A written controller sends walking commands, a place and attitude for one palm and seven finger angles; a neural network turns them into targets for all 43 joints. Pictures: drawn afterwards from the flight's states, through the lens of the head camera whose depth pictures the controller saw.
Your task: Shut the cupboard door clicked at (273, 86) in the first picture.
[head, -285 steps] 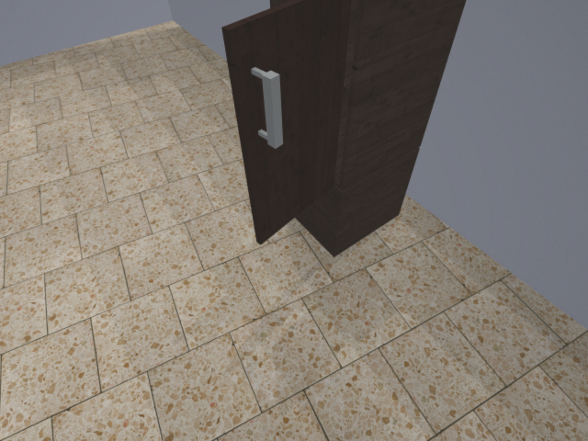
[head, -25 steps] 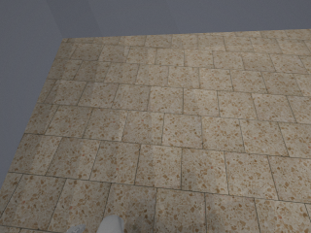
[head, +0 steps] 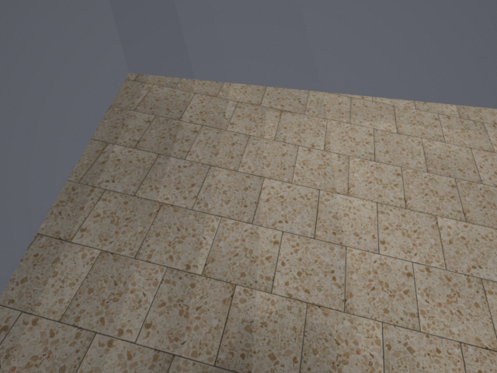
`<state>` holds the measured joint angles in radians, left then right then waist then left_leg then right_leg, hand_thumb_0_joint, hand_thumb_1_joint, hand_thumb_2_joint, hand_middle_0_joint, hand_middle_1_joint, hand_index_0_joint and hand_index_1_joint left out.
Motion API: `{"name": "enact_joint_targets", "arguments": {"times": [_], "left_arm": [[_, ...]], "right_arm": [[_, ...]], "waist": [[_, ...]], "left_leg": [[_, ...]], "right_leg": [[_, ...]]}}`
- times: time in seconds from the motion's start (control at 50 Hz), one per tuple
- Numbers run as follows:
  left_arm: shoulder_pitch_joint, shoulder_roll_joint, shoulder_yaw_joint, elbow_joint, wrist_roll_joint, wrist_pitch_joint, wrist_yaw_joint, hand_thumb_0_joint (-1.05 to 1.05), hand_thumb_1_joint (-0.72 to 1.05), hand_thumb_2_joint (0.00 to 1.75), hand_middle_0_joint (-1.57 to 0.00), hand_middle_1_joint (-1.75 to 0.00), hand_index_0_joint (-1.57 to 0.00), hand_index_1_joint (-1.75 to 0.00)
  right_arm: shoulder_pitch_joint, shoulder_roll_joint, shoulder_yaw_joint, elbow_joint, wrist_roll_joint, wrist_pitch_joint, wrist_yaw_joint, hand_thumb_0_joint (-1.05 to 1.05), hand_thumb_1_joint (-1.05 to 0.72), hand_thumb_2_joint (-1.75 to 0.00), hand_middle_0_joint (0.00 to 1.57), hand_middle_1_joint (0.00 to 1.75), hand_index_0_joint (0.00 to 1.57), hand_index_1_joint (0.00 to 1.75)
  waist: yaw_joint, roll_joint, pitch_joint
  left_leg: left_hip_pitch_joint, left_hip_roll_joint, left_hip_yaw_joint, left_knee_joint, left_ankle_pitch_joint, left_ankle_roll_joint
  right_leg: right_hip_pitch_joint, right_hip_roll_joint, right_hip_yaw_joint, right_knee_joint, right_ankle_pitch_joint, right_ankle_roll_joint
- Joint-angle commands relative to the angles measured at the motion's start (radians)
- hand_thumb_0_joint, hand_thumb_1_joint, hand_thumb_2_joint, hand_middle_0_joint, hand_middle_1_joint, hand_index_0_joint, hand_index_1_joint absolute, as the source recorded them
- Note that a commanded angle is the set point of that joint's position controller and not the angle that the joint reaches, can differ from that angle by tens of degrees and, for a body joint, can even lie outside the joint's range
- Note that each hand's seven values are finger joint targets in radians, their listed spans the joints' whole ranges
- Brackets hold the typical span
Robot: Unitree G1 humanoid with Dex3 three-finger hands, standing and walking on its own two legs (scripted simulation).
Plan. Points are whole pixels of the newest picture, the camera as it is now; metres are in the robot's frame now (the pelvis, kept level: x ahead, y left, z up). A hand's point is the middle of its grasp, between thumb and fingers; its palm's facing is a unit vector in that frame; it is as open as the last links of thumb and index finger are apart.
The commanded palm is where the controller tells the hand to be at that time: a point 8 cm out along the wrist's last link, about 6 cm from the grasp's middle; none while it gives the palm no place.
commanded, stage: walk to a spot facing it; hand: left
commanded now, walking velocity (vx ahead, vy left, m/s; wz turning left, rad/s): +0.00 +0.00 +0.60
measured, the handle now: out of the picture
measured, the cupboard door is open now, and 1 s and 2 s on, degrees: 100 100 100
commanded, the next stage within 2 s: none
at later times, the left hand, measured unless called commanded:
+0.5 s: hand (160, 337) +0.19 +0.17 -0.14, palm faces +0.25 -0.94 -0.22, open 7.4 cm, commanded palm none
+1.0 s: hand out of the picture +0.00 +0.04 -0.14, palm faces +0.61 -0.73 -0.30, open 7.4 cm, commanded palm none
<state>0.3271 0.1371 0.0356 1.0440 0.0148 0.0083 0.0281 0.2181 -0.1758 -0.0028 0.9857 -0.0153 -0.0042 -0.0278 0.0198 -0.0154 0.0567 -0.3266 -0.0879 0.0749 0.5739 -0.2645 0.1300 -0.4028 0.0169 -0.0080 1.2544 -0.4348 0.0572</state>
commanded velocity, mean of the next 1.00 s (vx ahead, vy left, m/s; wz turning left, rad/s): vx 0.00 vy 0.00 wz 0.60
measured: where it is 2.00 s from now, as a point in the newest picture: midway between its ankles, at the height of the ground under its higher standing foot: outside the picture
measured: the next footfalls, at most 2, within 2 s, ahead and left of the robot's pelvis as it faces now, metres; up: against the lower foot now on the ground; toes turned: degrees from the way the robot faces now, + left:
right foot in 0.60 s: +0.16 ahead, -0.17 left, +0.00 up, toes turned +24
left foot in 1.22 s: +0.01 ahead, -0.02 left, +0.00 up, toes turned +53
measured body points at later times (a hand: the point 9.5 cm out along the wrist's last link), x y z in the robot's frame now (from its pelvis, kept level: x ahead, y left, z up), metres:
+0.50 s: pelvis +0.08 -0.05 +0.02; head +0.12 -0.03 +0.46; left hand +0.18 +0.22 -0.12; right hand +0.10 -0.31 -0.12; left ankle +0.02 +0.02 -0.73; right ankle +0.11 -0.19 -0.67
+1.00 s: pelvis +0.10 -0.13 +0.01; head +0.16 -0.13 +0.46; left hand -0.03 +0.08 -0.12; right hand +0.36 -0.29 -0.14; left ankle -0.01 -0.02 -0.64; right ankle +0.12 -0.19 -0.73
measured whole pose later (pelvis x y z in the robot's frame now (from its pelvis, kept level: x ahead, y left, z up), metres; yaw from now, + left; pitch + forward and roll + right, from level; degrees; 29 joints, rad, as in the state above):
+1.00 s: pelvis +0.10 -0.13 +0.01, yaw +38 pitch +0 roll +3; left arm 0.29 0.18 0.03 0.93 0.02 0.01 0.04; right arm 0.10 -0.31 -0.09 0.95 -0.01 0.12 0.01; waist 0.01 0.02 0.10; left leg -0.49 0.03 0.01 1.09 -0.38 -0.10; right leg -0.17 -0.06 -0.23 0.46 -0.30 -0.06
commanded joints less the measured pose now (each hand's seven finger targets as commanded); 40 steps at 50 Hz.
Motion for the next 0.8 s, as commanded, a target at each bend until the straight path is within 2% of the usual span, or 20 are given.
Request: {"name": "enact_joint_targets", "arguments": {"times": [0.0, 0.02, 0.06, 0.08, 0.12, 0.26, 0.38, 0.42, 0.46, 0.5, 0.52, 0.54, 0.56, 0.58, 0.6, 0.62, 0.64, 0.68, 0.72, 0.78], "left_arm": [[0.054, 0.113, 0.044, -0.065, 0.005, 0.007, 0.002, 0.0, 0.9, 0.9, -0.2, -0.3, -0.2, -0.3], [0.032, 0.116, 0.048, -0.066, 0.007, 0.011, 0.002, 0.0, 0.9, 0.9, -0.2, -0.3, -0.2, -0.3], [-0.012, 0.116, 0.053, -0.076, 0.006, 0.019, 0.005, 0.0, 0.9, 0.9, -0.2, -0.3, -0.2, -0.3], [-0.036, 0.116, 0.055, -0.083, 0.007, 0.021, 0.004, 0.0, 0.9, 0.9, -0.2, -0.3, -0.2, -0.3], [-0.083, 0.121, 0.057, -0.098, 0.005, 0.028, 0.004, 0.0, 0.9, 0.9, -0.2, -0.3, -0.2, -0.3], [-0.259, 0.152, 0.05, -0.159, -0.002, 0.015, 0.003, 0.0, 0.9, 0.9, -0.2, -0.3, -0.2, -0.3], [-0.368, 0.171, 0.036, -0.217, -0.01, 0.005, 0.006, 0.0, 0.9, 0.9, -0.2, -0.3, -0.2, -0.3], [-0.38, 0.172, 0.031, -0.23, -0.015, 0.005, 0.008, 0.0, 0.9, 0.9, -0.2, -0.3, -0.2, -0.3], [-0.373, 0.175, 0.03, -0.239, -0.018, 0.005, 0.01, 0.0, 0.9, 0.9, -0.2, -0.3, -0.2, -0.3], [-0.326, 0.181, 0.032, -0.24, -0.021, 0.001, 0.012, 0.0, 0.9, 0.9, -0.2, -0.3, -0.2, -0.3], [-0.285, 0.188, 0.034, -0.232, -0.022, -0.002, 0.011, 0.0, 0.9, 0.9, -0.2, -0.3, -0.2, -0.3], [-0.244, 0.194, 0.037, -0.221, -0.021, -0.01, 0.012, 0.0, 0.9, 0.9, -0.2, -0.3, -0.2, -0.3], [-0.22, 0.229, 0.04, -0.215, -0.019, -0.018, 0.014, 0.0, 0.9, 0.9, -0.2, -0.3, -0.2, -0.3], [-0.192, 0.316, 0.056, -0.216, -0.006, -0.028, 0.026, 0.0, 0.9, 0.9, -0.2, -0.3, -0.2, -0.3], [-0.142, 0.323, 0.055, -0.209, 0.003, -0.022, 0.026, 0.0, 0.9, 0.9, -0.2, -0.3, -0.2, -0.3], [-0.159, 0.301, 0.044, -0.213, 0.0, -0.018, 0.026, 0.0, 0.9, 0.9, -0.2, -0.3, -0.2, -0.3], [-0.208, 0.229, 0.029, -0.219, -0.006, -0.023, 0.026, 0.0, 0.9, 0.9, -0.2, -0.3, -0.2, -0.3], [-0.217, 0.203, 0.021, -0.22, -0.013, -0.024, 0.022, 0.0, 0.9, 0.9, -0.2, -0.3, -0.2, -0.3], [-0.17, 0.205, 0.022, -0.213, -0.013, -0.033, 0.019, 0.0, 0.9, 0.9, -0.2, -0.3, -0.2, -0.3], [-0.09, 0.215, 0.026, -0.195, -0.01, -0.035, 0.02, 0.0, 0.9, 0.9, -0.2, -0.3, -0.2, -0.3]], "right_arm": [[0.084, -0.173, -0.043, -0.03, 0.006, -0.023, -0.018, 0.0, -0.9, -0.9, 0.2, 0.3, 0.2, 0.3], [0.105, -0.172, -0.049, -0.024, 0.006, -0.024, -0.016, 0.0, -0.9, -0.9, 0.2, 0.3, 0.2, 0.3], [0.142, -0.183, -0.061, -0.011, 0.009, -0.018, -0.015, 0.0, -0.9, -0.9, 0.2, 0.3, 0.2, 0.3], [0.157, -0.188, -0.066, -0.004, 0.009, -0.014, -0.017, 0.0, -0.9, -0.9, 0.2, 0.3, 0.2, 0.3], [0.176, -0.181, -0.075, 0.005, 0.009, -0.006, -0.016, 0.0, -0.9, -0.9, 0.2, 0.3, 0.2, 0.3], [0.255, -0.167, -0.085, 0.027, 0.001, 0.0, -0.021, 0.0, -0.9, -0.9, 0.2, 0.3, 0.2, 0.3], [0.257, -0.186, -0.094, 0.016, -0.008, 0.007, -0.019, 0.0, -0.9, -0.9, 0.2, 0.3, 0.2, 0.3], [0.23, -0.2, -0.098, 0.004, -0.011, 0.012, -0.017, 0.0, -0.9, -0.9, 0.2, 0.3, 0.2, 0.3], [0.198, -0.214, -0.102, -0.006, -0.012, 0.018, -0.015, 0.0, -0.9, -0.9, 0.2, 0.3, 0.2, 0.3], [0.154, -0.219, -0.109, -0.025, -0.01, 0.021, -0.012, 0.0, -0.9, -0.9, 0.2, 0.3, 0.2, 0.3], [0.122, -0.225, -0.111, -0.033, -0.006, 0.022, -0.01, 0.0, -0.9, -0.9, 0.2, 0.3, 0.2, 0.3], [0.101, -0.221, -0.114, -0.041, 0.002, 0.022, -0.007, 0.0, -0.9, -0.9, 0.2, 0.3, 0.2, 0.3], [0.113, -0.193, -0.111, -0.042, 0.016, 0.022, -0.001, 0.0, -0.9, -0.9, 0.2, 0.3, 0.2, 0.3], [0.143, -0.138, -0.104, -0.06, 0.022, 0.018, 0.004, 0.0, -0.9, -0.9, 0.2, 0.3, 0.2, 0.3], [0.127, -0.189, -0.118, -0.08, 0.008, 0.026, -0.002, 0.0, -0.9, -0.9, 0.2, 0.3, 0.2, 0.3], [0.117, -0.19, -0.117, -0.08, -0.002, 0.035, 0.007, 0.0, -0.9, -0.9, 0.2, 0.3, 0.2, 0.3], [0.097, -0.179, -0.113, -0.057, -0.005, 0.051, 0.016, 0.0, -0.9, -0.9, 0.2, 0.3, 0.2, 0.3], [0.069, -0.154, -0.106, -0.056, 0.003, 0.07, 0.033, 0.0, -0.9, -0.9, 0.2, 0.3, 0.2, 0.3], [0.032, -0.152, -0.097, -0.067, 0.006, 0.079, 0.04, 0.0, -0.9, -0.9, 0.2, 0.3, 0.2, 0.3], [-0.016, -0.156, -0.095, -0.075, 0.007, 0.09, 0.043, 0.0, -0.9, -0.9, 0.2, 0.3, 0.2, 0.3]], "waist": [[0.02, 0.109, -0.093], [0.01, 0.092, -0.119], [-0.001, 0.092, -0.141], [-0.006, 0.107, -0.142], [-0.014, 0.148, -0.126], [-0.057, 0.164, -0.105], [-0.082, 0.151, -0.089], [-0.079, 0.144, -0.085], [-0.073, 0.156, -0.083], [-0.054, 0.173, -0.106], [-0.032, 0.158, -0.115], [-0.013, 0.134, -0.134], [-0.009, 0.062, -0.159], [-0.006, -0.236, -0.204], [0.005, -0.209, -0.215], [-0.014, -0.158, -0.143], [-0.049, -0.128, -0.091], [-0.068, -0.122, -0.072], [-0.058, -0.159, -0.076], [-0.031, -0.169, -0.092]], "left_leg": [[0.111, 0.298, -0.276, -0.224, 0.795, -0.115], [0.141, 0.28, -0.279, -0.215, 0.82, -0.116], [0.192, 0.267, -0.298, -0.206, 0.847, -0.161], [0.212, 0.256, -0.303, -0.205, 0.846, -0.187], [0.226, 0.243, -0.326, -0.209, 0.798, -0.204], [0.349, 0.252, -0.444, -0.174, 0.815, -0.132], [0.333, 0.285, -0.559, -0.155, 0.801, -0.016], [0.283, 0.281, -0.578, -0.152, 0.775, 0.007], [0.238, 0.265, -0.595, -0.15, 0.753, 0.001], [0.187, 0.248, -0.595, -0.128, 0.727, -0.01], [0.147, 0.228, -0.572, -0.109, 0.668, -0.025], [0.096, 0.195, -0.543, -0.078, 0.564, -0.053], [-0.065, 0.163, -0.507, -0.029, 0.306, -0.094], [-0.268, 0.045, -0.328, 0.18, -0.196, -0.164], [-0.237, 0.0, -0.179, 0.439, -0.438, -0.201], [-0.212, 0.048, -0.173, 0.581, -0.374, -0.2], [-0.236, 0.078, -0.171, 0.648, -0.287, -0.213], [-0.236, 0.11, -0.13, 0.678, -0.177, -0.226], [-0.242, 0.113, -0.102, 0.647, -0.116, -0.236], [-0.251, 0.112, -0.082, 0.593, -0.091, -0.24]], "right_leg": [[-0.104, -0.064, 0.053, 0.01, 0.123, 0.037], [-0.117, -0.058, 0.049, 0.002, 0.143, 0.041], [-0.158, -0.055, 0.05, -0.008, 0.17, 0.051], [-0.179, -0.052, 0.048, -0.014, 0.183, 0.056], [-0.209, -0.05, 0.057, -0.018, 0.203, 0.063], [-0.301, -0.037, 0.07, -0.08, 0.149, 0.069], [-0.246, -0.025, 0.084, -0.252, 0.052, 0.055], [-0.173, -0.013, 0.087, -0.34, 0.029, 0.042], [-0.086, 0.008, 0.082, -0.433, 0.02, 0.028], [0.038, 0.019, 0.086, -0.559, 0.048, 0.012], [0.125, 0.021, 0.081, -0.643, 0.124, 0.007], [0.239, 0.004, 0.078, -0.79, 0.24, 0.005], [0.45, -0.092, 0.151, -0.882, 0.387, -0.019], [0.633, -0.373, 0.438, -0.905, 0.597, -0.113], [0.497, -0.54, 0.493, -0.896, 0.741, -0.227], [0.36, -0.493, 0.389, -0.901, 0.696, -0.246], [0.321, -0.397, 0.301, -0.909, 0.736, -0.212], [0.288, -0.31, 0.121, -0.886, 0.858, -0.126], [0.323, -0.272, 0.033, -0.876, 0.956, -0.061], [0.386, -0.271, -0.003, -0.868, 0.992, -0.016]]}}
